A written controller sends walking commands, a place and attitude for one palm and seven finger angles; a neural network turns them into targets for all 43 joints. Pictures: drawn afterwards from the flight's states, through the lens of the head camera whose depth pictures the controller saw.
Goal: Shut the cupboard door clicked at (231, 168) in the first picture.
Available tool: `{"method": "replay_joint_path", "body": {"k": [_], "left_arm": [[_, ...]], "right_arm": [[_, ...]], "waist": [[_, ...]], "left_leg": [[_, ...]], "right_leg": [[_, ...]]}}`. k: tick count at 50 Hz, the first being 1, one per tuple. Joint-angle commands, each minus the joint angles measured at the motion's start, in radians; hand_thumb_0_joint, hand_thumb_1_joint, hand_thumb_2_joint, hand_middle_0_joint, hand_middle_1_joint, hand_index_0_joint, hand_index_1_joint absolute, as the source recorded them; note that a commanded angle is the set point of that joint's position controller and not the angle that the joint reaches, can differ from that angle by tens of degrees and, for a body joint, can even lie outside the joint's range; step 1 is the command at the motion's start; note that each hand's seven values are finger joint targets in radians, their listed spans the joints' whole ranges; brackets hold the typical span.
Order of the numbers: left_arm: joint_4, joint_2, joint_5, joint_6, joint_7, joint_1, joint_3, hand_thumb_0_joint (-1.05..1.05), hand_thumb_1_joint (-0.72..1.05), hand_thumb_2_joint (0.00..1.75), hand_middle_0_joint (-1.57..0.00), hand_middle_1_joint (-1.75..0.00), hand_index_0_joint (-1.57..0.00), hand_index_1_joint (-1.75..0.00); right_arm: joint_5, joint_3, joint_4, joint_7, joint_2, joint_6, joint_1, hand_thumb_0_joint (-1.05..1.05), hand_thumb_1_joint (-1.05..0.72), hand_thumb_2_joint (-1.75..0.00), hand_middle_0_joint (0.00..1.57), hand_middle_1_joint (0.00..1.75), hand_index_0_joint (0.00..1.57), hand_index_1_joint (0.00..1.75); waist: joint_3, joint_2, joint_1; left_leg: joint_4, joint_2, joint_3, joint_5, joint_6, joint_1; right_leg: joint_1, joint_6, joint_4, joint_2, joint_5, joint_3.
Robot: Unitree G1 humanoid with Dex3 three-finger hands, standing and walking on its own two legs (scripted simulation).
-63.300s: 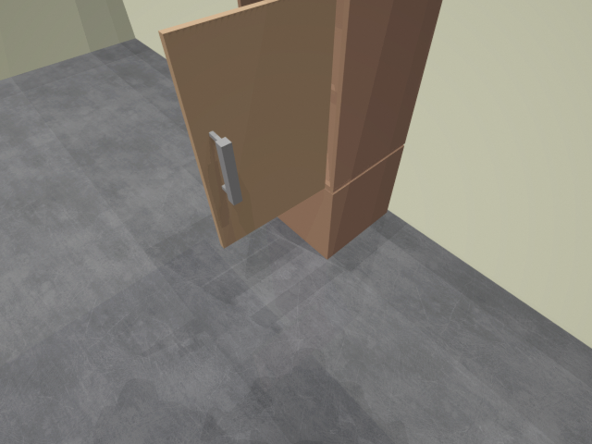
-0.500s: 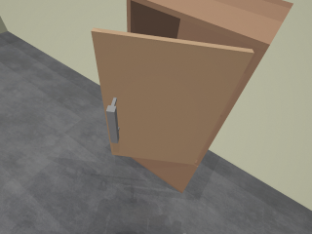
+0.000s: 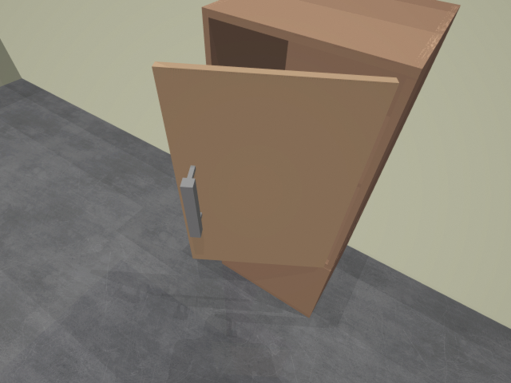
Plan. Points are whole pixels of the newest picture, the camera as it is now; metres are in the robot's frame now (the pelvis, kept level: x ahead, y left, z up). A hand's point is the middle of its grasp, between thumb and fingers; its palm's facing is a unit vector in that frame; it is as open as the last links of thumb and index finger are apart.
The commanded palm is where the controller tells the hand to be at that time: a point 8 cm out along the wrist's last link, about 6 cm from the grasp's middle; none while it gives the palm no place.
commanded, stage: look again from close up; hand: left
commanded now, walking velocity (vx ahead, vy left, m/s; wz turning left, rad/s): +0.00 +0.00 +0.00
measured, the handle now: (194, 202) +0.49 +0.16 -0.05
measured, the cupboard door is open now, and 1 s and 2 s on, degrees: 30 30 30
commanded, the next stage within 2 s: raise the hand and make a fist in 0.54 s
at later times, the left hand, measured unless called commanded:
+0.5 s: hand out of the picture -0.02 +0.18 -0.18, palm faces +0.00 -0.98 -0.20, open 7.4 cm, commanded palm none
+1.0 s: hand (163, 358) +0.17 +0.15 -0.05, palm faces -0.02 -1.00 +0.02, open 6.4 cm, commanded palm +0.12 +0.22 -0.07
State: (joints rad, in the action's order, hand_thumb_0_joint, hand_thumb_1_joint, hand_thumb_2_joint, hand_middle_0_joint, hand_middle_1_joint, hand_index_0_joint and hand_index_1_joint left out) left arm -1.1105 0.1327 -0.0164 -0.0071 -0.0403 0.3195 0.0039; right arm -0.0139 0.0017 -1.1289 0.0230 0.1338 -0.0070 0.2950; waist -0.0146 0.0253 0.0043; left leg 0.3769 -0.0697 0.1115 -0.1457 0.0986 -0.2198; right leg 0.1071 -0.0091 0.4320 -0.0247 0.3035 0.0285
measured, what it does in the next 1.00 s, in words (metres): lowers itself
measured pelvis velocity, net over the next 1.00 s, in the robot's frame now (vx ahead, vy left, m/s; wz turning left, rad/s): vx -0.02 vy -0.03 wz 0.04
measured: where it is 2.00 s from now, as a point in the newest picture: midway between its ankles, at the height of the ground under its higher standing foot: outside the picture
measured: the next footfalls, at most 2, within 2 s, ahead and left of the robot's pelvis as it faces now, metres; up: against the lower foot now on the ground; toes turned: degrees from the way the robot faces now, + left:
none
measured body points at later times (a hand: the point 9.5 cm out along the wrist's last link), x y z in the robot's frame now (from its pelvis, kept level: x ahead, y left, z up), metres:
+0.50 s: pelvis +0.00 +0.01 -0.01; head +0.00 +0.00 +0.44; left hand -0.02 +0.23 -0.16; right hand +0.02 -0.23 -0.16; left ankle +0.04 +0.05 -0.74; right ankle -0.04 -0.12 -0.74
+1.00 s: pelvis -0.02 -0.03 -0.08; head +0.00 -0.01 +0.37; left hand +0.17 +0.21 -0.05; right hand +0.19 -0.28 -0.11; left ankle +0.04 +0.05 -0.74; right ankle +0.02 -0.11 -0.74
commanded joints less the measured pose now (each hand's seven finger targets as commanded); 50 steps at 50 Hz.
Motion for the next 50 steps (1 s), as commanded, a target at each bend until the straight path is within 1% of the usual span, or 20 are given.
{"method": "replay_joint_path", "body": {"k": [1, 2, 3, 4, 5, 8, 13, 19, 29, 32, 33, 34, 35, 36, 37, 39, 42, 43, 46, 50], "left_arm": [[0.006, 0.067, 0.000, 0.008, -0.003, 0.096, -0.014, 0.00, 0.90, 0.90, -0.20, -0.30, -0.20, -0.30], [0.006, 0.067, 0.001, 0.008, -0.003, 0.100, -0.014, 0.00, 0.90, 0.90, -0.20, -0.30, -0.20, -0.30], [0.008, 0.096, -0.025, 0.047, -0.035, 0.120, 0.006, 0.00, 0.90, 0.90, -0.20, -0.30, -0.20, -0.30], [0.048, 0.126, -0.007, 0.043, -0.028, 0.080, -0.007, 0.00, 0.90, 0.90, -0.20, -0.30, -0.20, -0.30], [0.060, 0.129, -0.011, 0.047, -0.020, 0.068, -0.013, 0.00, 0.90, 0.90, -0.20, -0.30, -0.20, -0.30], [0.060, 0.104, -0.003, 0.044, -0.013, 0.098, -0.010, 0.00, 0.90, 0.90, -0.20, -0.30, -0.20, -0.30], [0.058, 0.073, -0.004, 0.039, -0.011, 0.113, -0.002, 0.00, 0.90, 0.90, -0.20, -0.30, -0.20, -0.30], [0.061, 0.093, -0.004, 0.040, -0.012, 0.106, 0.000, 0.00, 0.90, 0.90, -0.20, -0.30, -0.20, -0.30], [0.066, 0.145, -0.003, 0.037, -0.007, 0.088, -0.004, 0.00, 0.90, 0.90, -0.20, -0.30, -0.20, -0.30], [0.055, 0.120, -0.019, 0.042, -0.040, 0.100, 0.004, 0.00, 0.90, 0.90, -0.20, -0.30, -0.20, -0.30], [1.739, 0.663, 0.127, 0.299, -0.057, -0.734, -0.373, 0.00, 0.90, 0.90, -0.20, -0.30, -0.20, -0.30], [1.482, 0.226, 0.140, 0.243, -0.054, -0.081, -0.024, 0.00, 0.90, 0.90, -0.22, -0.32, -0.22, -0.32], [1.445, 0.231, 0.173, 0.195, -0.092, -0.041, -0.091, 0.00, 0.90, 0.90, -0.24, -0.34, -0.24, -0.34], [1.065, -0.049, 0.162, 0.075, -0.080, 0.236, 0.086, 0.00, 0.90, 0.90, -0.25, -0.36, -0.25, -0.36], [1.293, 0.010, 0.183, 0.105, -0.078, 0.015, 0.075, 0.00, 0.90, 0.90, -0.27, -0.38, -0.27, -0.38], [1.063, 0.050, 0.177, 0.186, -0.029, 0.078, -0.020, 0.00, 0.90, 0.90, -0.31, -0.42, -0.31, -0.42], [0.866, 0.065, 0.250, 0.391, 0.144, 0.388, -0.147, 0.00, 0.90, 0.90, -0.36, -0.48, -0.36, -0.48], [0.884, 0.080, 0.272, 0.466, 0.226, 0.366, -0.165, 0.00, 0.90, 0.90, -0.38, -0.50, -0.38, -0.50], [0.857, 0.178, 0.304, 0.578, 0.398, 0.320, -0.221, 0.00, 0.90, 0.90, -0.44, -0.56, -0.44, -0.56], [1.108, 0.227, 0.342, 0.578, 0.408, 0.195, -0.256, 0.00, 0.90, 0.90, -0.51, -0.64, -0.51, -0.64]], "right_arm": [[0.003, 0.017, 0.021, 0.006, 0.090, 0.012, 0.041, 0.00, -0.90, -0.90, 0.20, 0.30, 0.20, 0.30], [0.002, 0.017, 0.019, 0.006, 0.088, 0.013, 0.048, 0.00, -0.90, -0.90, 0.20, 0.30, 0.20, 0.30], [0.002, 0.007, 0.106, -0.004, 0.142, 0.032, -0.032, 0.00, -0.90, -0.90, 0.20, 0.30, 0.20, 0.30], [-0.001, 0.010, 0.115, -0.012, 0.110, 0.022, 0.036, 0.00, -0.90, -0.90, 0.20, 0.30, 0.20, 0.30], [-0.009, 0.012, 0.105, -0.015, 0.102, 0.022, 0.017, 0.00, -0.90, -0.90, 0.20, 0.30, 0.20, 0.30], [-0.007, 0.015, 0.122, -0.011, 0.110, 0.019, 0.049, 0.00, -0.90, -0.90, 0.20, 0.30, 0.20, 0.30], [-0.003, 0.017, 0.132, -0.008, 0.121, 0.024, 0.035, 0.00, -0.90, -0.90, 0.20, 0.30, 0.20, 0.30], [0.000, 0.016, 0.110, -0.008, 0.138, 0.033, 0.033, 0.00, -0.90, -0.90, 0.20, 0.30, 0.20, 0.30], [0.003, 0.017, 0.095, -0.005, 0.171, 0.046, -0.017, 0.00, -0.90, -0.90, 0.20, 0.30, 0.20, 0.30], [0.007, 0.008, 0.160, -0.005, 0.176, 0.038, -0.051, 0.00, -0.90, -0.90, 0.20, 0.30, 0.20, 0.30], [0.048, 0.065, 0.469, 0.067, 0.378, 0.212, 0.062, 0.00, -0.90, -0.90, 0.20, 0.30, 0.20, 0.30], [0.084, -0.017, 0.434, 0.077, 0.242, 0.313, -0.026, 0.00, -0.90, -0.90, 0.20, 0.30, 0.20, 0.30], [0.061, -0.006, 0.401, 0.076, 0.260, 0.343, -0.041, 0.00, -0.90, -0.90, 0.20, 0.30, 0.20, 0.30], [0.064, -0.010, 0.345, 0.039, 0.197, 0.345, -0.048, 0.00, -0.90, -0.90, 0.20, 0.30, 0.20, 0.30], [0.059, 0.031, 0.428, 0.007, 0.260, 0.348, -0.023, 0.00, -0.90, -0.90, 0.20, 0.30, 0.20, 0.30], [0.045, 0.046, 0.486, -0.003, 0.258, 0.362, -0.093, 0.00, -0.90, -0.90, 0.20, 0.30, 0.20, 0.30], [0.033, 0.069, 0.574, -0.021, 0.242, 0.332, -0.140, 0.00, -0.90, -0.90, 0.20, 0.30, 0.20, 0.30], [0.020, 0.072, 0.599, -0.028, 0.263, 0.318, -0.154, 0.00, -0.90, -0.90, 0.20, 0.30, 0.20, 0.30], [0.040, 0.096, 0.707, -0.033, 0.271, 0.292, -0.227, 0.00, -0.90, -0.90, 0.20, 0.30, 0.20, 0.30], [0.049, 0.088, 0.803, -0.029, 0.261, 0.284, -0.220, 0.00, -0.90, -0.90, 0.20, 0.30, 0.20, 0.30]], "waist": [[-0.099, -0.028, -0.012], [-0.092, -0.028, -0.011], [-0.153, -0.028, -0.025], [-0.087, -0.040, 0.027], [-0.098, -0.126, 0.009], [-0.012, -0.143, 0.016], [-0.052, 0.001, -0.002], [-0.090, 0.056, -0.001], [-0.038, -0.027, -0.009], [-0.084, 0.018, -0.006], [0.272, -0.101, 0.188], [0.469, -0.460, 0.033], [0.436, -0.432, -0.001], [0.224, -0.281, 0.028], [0.131, -0.236, 0.053], [-0.039, 0.006, 0.053], [0.034, 0.314, -0.041], [0.086, 0.297, -0.043], [0.011, 0.233, -0.054], [0.177, -0.081, -0.079]], "left_leg": [[-0.157, 0.175, -0.232, -0.187, -0.049, -0.005], [-0.163, 0.176, -0.238, -0.194, -0.049, -0.005], [0.061, 0.167, -0.188, 0.082, -0.068, -0.051], [0.039, 0.155, -0.192, -0.180, -0.071, -0.031], [0.030, 0.135, -0.193, -0.193, -0.073, -0.049], [0.004, 0.148, -0.229, -0.247, -0.047, -0.062], [-0.051, 0.171, -0.260, -0.274, -0.024, -0.106], [-0.062, 0.174, -0.237, -0.197, -0.022, -0.069], [-0.065, 0.185, -0.215, -0.098, -0.022, 0.010], [0.105, 0.197, -0.179, 0.119, -0.055, -0.015], [0.104, 0.163, -0.268, 0.206, -0.079, 0.358], [0.077, 0.208, -0.327, 0.236, -0.151, 0.512], [-0.032, 0.208, -0.349, 0.230, -0.221, 0.416], [-0.082, 0.200, -0.349, 0.073, -0.220, 0.240], [-0.052, 0.175, -0.340, -0.119, -0.181, 0.108], [0.095, 0.112, -0.281, -0.317, -0.136, -0.150], [0.373, 0.045, -0.146, -0.219, -0.112, -0.404], [0.431, 0.038, -0.130, -0.189, -0.116, -0.457], [0.546, 0.016, -0.108, -0.355, -0.119, -0.652], [0.604, 0.024, -0.131, -0.425, -0.094, -0.686]], "right_leg": [[0.122, 0.044, -0.093, -0.079, -0.008, -0.066], [0.117, 0.045, -0.089, -0.077, -0.007, -0.067], [0.168, 0.047, -0.089, -0.088, -0.153, -0.076], [0.198, 0.076, -0.095, -0.098, 0.124, -0.084], [0.208, 0.088, -0.094, -0.102, 0.130, -0.097], [0.162, 0.089, -0.015, -0.053, 0.139, -0.065], [0.156, 0.075, 0.007, -0.038, 0.097, -0.059], [0.181, 0.066, -0.023, -0.053, 0.053, -0.085], [0.148, 0.056, -0.042, -0.066, -0.030, -0.090], [0.170, 0.043, -0.070, -0.080, -0.142, -0.097], [0.278, 0.020, 0.137, 0.012, -0.227, 0.044], [0.342, 0.034, 0.315, 0.050, 0.004, 0.051], [0.353, 0.038, 0.350, 0.051, 0.084, 0.025], [0.445, 0.031, 0.367, 0.032, 0.096, 0.015], [0.446, 0.037, 0.327, 0.022, 0.086, 0.015], [0.499, 0.046, 0.209, 0.029, 0.098, 0.058], [0.528, 0.046, 0.209, 0.013, 0.227, 0.008], [0.520, 0.047, 0.265, 0.002, 0.140, -0.012], [0.612, 0.064, 0.329, -0.017, 0.432, -0.135], [0.701, 0.072, 0.462, 0.009, 0.477, -0.145]]}}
